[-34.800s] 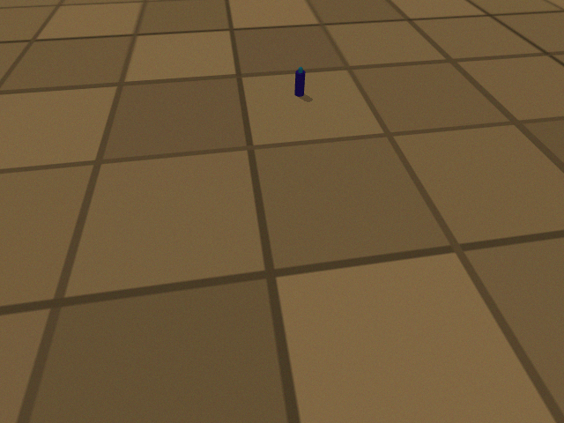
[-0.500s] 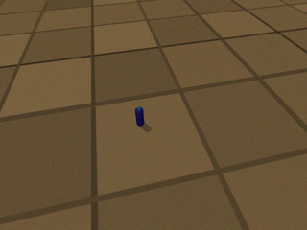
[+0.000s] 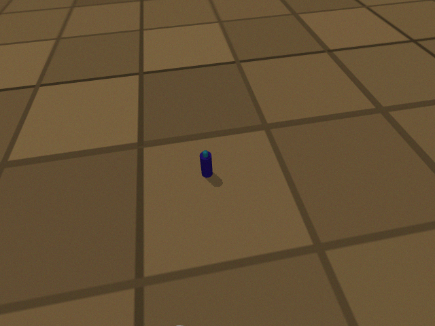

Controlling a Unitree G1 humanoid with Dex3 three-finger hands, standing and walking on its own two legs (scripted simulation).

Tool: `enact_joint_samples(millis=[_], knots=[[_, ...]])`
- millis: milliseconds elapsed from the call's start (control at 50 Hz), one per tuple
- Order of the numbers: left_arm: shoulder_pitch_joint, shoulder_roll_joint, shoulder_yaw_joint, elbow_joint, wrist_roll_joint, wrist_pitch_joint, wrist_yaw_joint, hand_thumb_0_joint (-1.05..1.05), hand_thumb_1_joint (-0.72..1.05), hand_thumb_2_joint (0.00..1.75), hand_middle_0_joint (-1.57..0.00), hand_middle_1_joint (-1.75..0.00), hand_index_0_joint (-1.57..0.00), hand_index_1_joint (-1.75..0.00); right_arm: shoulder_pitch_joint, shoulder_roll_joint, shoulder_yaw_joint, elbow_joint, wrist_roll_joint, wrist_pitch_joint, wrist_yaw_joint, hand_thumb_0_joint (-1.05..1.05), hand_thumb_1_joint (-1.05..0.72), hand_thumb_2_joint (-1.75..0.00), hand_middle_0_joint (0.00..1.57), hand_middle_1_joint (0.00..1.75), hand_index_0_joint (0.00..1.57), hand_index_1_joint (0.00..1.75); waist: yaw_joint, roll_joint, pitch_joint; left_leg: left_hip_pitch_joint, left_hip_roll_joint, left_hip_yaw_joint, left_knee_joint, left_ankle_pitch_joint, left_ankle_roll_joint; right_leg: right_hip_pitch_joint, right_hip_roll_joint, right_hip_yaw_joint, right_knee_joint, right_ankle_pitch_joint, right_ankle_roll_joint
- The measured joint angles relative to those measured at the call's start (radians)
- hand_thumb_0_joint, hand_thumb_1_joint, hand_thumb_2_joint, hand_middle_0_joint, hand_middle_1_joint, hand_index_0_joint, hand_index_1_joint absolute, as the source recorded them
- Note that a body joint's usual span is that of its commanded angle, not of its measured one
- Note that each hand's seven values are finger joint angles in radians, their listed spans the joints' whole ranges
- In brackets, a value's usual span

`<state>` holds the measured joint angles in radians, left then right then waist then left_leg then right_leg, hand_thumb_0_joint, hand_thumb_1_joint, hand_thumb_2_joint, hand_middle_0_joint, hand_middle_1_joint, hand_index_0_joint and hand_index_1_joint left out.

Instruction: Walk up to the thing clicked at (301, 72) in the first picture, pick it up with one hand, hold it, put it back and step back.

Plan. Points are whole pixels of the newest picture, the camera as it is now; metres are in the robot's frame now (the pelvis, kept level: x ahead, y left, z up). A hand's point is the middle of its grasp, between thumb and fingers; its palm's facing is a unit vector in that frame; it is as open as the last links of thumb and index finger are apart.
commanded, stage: step back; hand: left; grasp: from the side
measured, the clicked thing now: (206, 162) +1.00 +0.12 -0.67
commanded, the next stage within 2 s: stand in 0.28 s
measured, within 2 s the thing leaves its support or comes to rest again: neither
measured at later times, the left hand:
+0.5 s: hand out of the picture +0.11 +0.27 -0.14, palm faces -0.04 -0.94 -0.34, open 7.4 cm
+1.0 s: hand out of the picture +0.08 +0.27 -0.14, palm faces -0.06 -0.94 -0.33, open 7.4 cm
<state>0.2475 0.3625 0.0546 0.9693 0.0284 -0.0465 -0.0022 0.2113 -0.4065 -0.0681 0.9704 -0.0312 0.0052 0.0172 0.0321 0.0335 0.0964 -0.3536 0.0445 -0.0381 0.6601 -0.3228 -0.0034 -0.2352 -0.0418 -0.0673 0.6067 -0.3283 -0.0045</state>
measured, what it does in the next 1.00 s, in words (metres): steps on the spot: left foot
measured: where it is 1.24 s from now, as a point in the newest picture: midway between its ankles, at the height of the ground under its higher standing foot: outside the picture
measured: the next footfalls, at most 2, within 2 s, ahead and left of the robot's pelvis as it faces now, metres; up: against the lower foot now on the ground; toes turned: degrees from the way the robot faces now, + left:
left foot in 0.02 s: +0.10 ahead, +0.16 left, +0.00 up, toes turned +0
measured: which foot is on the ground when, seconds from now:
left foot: up 0.00-0.00, down 0.02-1.00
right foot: down 0.00-1.00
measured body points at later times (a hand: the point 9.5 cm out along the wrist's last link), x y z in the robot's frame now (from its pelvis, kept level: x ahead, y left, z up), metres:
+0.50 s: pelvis +0.02 +0.02 +0.01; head +0.03 +0.02 +0.46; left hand +0.11 +0.32 -0.12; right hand +0.13 -0.28 -0.11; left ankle +0.06 +0.15 -0.73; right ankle +0.00 -0.12 -0.73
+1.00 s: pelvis +0.01 +0.02 +0.02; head +0.03 +0.02 +0.47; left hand +0.09 +0.32 -0.12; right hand +0.07 -0.29 -0.12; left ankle +0.06 +0.16 -0.73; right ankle +0.00 -0.12 -0.73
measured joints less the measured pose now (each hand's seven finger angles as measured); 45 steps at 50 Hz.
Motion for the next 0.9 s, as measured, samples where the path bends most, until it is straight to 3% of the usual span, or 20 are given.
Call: enact_joint_samples(millis=[40, 80, 140, 200, 320, 520, 900], knots=[[-0.019, 0.013, -0.002, -0.005, -0.008, 0.013, 0.003, 0.0, 0.9, 0.89, -0.2, -0.3, -0.21, -0.3, -0.013, 0.014, 0.001, 0.01, -0.002, -0.007, -0.008, 0.0, -0.9, -0.9, 0.2, 0.3, 0.2, 0.3, -0.005, -0.022, 0.014, 0.033, -0.015, 0.021, -0.066, 0.104, -0.013, -0.02, -0.024, 0.007, 0.066, -0.04, 0.016], [-0.042, 0.021, -0.003, -0.007, -0.019, 0.028, 0.008, 0.01, 0.9, 0.89, -0.2, -0.3, -0.2, -0.3, -0.035, 0.037, 0.009, 0.017, -0.005, -0.01, -0.014, 0.0, -0.9, -0.9, 0.2, 0.3, 0.2, 0.3, 0.002, -0.052, 0.026, 0.032, -0.028, 0.045, -0.046, 0.085, -0.02, -0.038, -0.037, 0.039, 0.105, -0.051, 0.012], [-0.067, 0.027, -0.009, 0.003, -0.025, 0.041, 0.009, 0.0, 0.9, 0.9, -0.2, -0.3, -0.2, -0.3, -0.064, 0.063, 0.028, 0.02, -0.002, -0.006, -0.009, 0.0, -0.9, -0.9, 0.2, 0.3, 0.2, 0.3, -0.009, -0.05, 0.015, 0.015, -0.009, 0.043, -0.017, 0.055, -0.013, -0.031, -0.003, 0.057, 0.095, -0.116, -0.007], [-0.084, 0.029, -0.01, 0.02, -0.022, 0.036, 0.008, 0.0, 0.9, 0.9, -0.2, -0.3, -0.2, -0.3, -0.096, 0.08, 0.042, 0.023, 0.003, -0.003, -0.01, 0.0, -0.9, -0.9, 0.2, 0.3, 0.2, 0.3, -0.013, -0.046, 0.008, 0.014, 0.008, 0.044, -0.008, 0.045, -0.021, -0.004, 0.014, 0.056, 0.033, -0.025, 0.014], [-0.109, 0.011, -0.029, 0.06, -0.023, 0.034, 0.003, 0.0, 0.9, 0.9, -0.2, -0.3, -0.2, -0.3, -0.138, 0.084, 0.054, 0.049, 0.014, -0.016, -0.012, 0.0, -0.9, -0.9, 0.2, 0.3, 0.2, 0.3, -0.018, -0.038, -0.017, 0.052, 0.008, 0.051, -0.062, 0.063, -0.02, 0.034, 0.014, 0.061, -0.027, -0.013, 0.033], [-0.144, -0.013, -0.057, 0.125, -0.024, 0.025, -0.007, 0.0, 0.9, 0.89, -0.2, -0.3, -0.2, -0.3, -0.161, 0.061, 0.06, 0.106, 0.022, -0.025, -0.005, 0.0, -0.9, -0.9, 0.2, 0.3, 0.2, 0.3, -0.024, -0.027, -0.027, 0.142, 0.001, 0.052, -0.212, 0.142, -0.024, 0.118, 0.009, 0.055, -0.165, 0.059, 0.033], [-0.136, -0.008, -0.05, 0.184, -0.016, 0.031, -0.014, 0.0, 0.9, 0.9, -0.2, -0.3, -0.2, -0.3, -0.102, 0.055, 0.057, 0.181, 0.016, -0.013, 0.0, 0.0, -0.9, -0.9, 0.2, 0.3, 0.2, 0.3, -0.041, -0.03, -0.03, 0.163, 0.004, 0.051, -0.312, 0.205, -0.029, 0.135, 0.014, 0.052, -0.258, 0.118, 0.03]])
